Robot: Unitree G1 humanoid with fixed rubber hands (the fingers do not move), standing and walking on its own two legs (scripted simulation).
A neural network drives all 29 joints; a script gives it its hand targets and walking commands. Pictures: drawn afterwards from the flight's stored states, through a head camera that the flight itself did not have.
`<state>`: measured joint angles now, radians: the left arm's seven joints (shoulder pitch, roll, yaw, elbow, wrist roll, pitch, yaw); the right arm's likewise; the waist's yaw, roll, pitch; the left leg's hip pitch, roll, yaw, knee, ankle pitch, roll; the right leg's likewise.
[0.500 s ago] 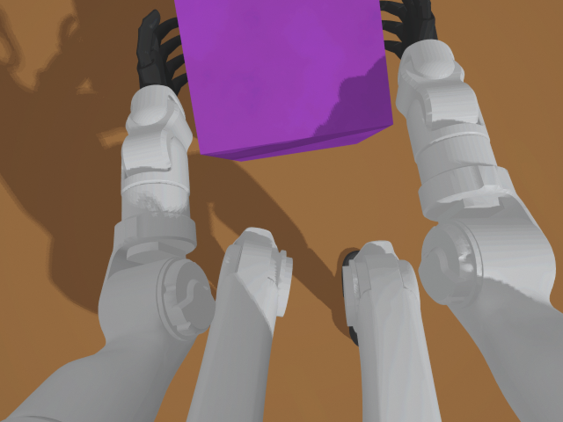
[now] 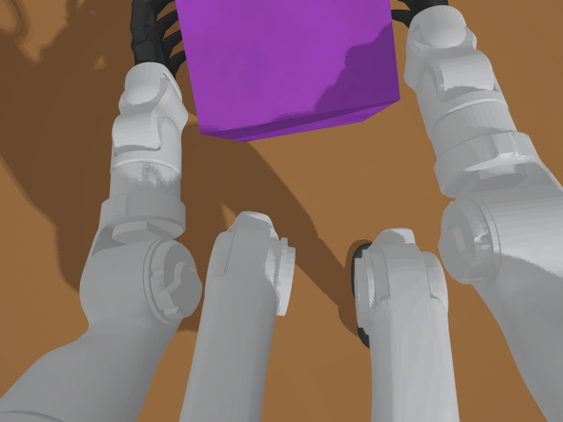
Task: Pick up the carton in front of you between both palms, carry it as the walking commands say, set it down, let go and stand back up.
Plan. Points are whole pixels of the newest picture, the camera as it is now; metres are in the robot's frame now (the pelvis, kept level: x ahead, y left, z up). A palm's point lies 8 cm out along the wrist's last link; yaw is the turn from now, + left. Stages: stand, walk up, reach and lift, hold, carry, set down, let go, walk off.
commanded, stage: set down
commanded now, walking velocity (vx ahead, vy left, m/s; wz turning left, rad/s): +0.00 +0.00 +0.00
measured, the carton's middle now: (289, 52) +0.53 +0.07 -0.24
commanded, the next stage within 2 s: none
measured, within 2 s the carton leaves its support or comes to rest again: rests again in 0.18 s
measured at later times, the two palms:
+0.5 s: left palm (165, 75) +0.48 +0.21 -0.17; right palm (425, 20) +0.55 -0.09 -0.17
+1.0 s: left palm (157, 86) +0.47 +0.24 -0.20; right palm (441, 34) +0.55 -0.11 -0.20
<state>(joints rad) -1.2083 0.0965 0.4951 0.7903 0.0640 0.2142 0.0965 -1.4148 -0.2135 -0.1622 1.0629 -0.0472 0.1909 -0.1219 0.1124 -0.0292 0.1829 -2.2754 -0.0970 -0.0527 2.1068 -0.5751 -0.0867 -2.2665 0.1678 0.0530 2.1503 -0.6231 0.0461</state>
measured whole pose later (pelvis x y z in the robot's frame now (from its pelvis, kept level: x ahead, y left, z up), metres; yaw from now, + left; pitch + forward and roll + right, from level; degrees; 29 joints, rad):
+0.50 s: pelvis -0.01 +0.00 -0.01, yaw +0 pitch +38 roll +3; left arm -1.27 0.12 0.53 0.88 0.13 0.18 0.02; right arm -1.49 -0.26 -0.19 1.17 -0.08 0.16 -0.07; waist 0.12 -0.04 0.29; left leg -2.25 -0.07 -0.04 2.15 -0.57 -0.08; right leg -2.25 0.15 0.04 2.20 -0.61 0.02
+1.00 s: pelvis -0.01 -0.01 -0.02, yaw +1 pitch +36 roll +3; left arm -1.35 0.23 0.45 1.12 0.00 0.03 0.07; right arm -1.50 -0.37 -0.05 1.20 0.05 0.09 -0.07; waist 0.11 0.00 0.38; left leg -2.24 -0.04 -0.01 2.16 -0.55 -0.07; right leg -2.24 0.10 0.02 2.22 -0.61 0.00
